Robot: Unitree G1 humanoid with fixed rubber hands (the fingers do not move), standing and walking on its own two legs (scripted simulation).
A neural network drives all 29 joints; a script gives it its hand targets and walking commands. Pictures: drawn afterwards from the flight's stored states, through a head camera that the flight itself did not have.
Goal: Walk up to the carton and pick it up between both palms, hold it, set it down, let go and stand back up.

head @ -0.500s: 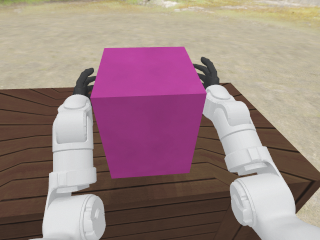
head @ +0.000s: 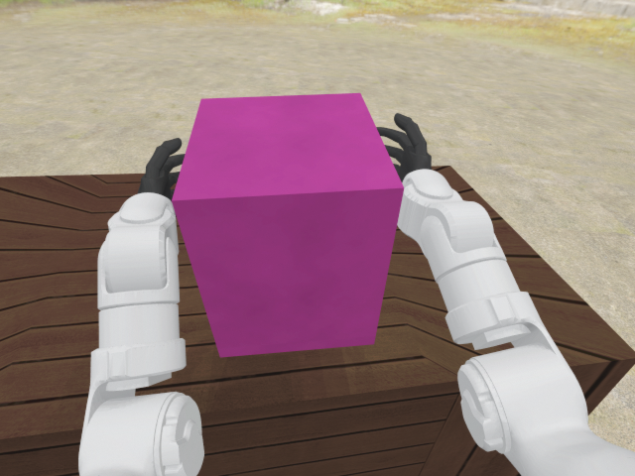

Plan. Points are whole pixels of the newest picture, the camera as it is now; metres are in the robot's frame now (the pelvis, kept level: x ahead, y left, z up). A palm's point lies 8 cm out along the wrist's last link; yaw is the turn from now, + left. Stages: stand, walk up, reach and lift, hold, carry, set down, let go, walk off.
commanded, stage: hold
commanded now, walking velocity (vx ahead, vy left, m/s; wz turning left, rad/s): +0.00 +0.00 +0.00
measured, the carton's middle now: (290, 225) +0.38 +0.00 +0.19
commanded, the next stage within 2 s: none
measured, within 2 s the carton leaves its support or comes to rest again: neither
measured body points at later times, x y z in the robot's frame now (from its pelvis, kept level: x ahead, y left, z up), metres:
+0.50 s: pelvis +0.00 +0.00 +0.00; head -0.08 +0.01 +0.44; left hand +0.38 +0.16 +0.25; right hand +0.39 -0.14 +0.28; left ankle +0.04 +0.12 -0.75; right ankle -0.02 -0.10 -0.75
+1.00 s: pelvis -0.01 +0.00 +0.00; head -0.08 +0.01 +0.44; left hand +0.37 +0.15 +0.25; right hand +0.38 -0.14 +0.27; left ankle +0.04 +0.12 -0.75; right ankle -0.02 -0.10 -0.75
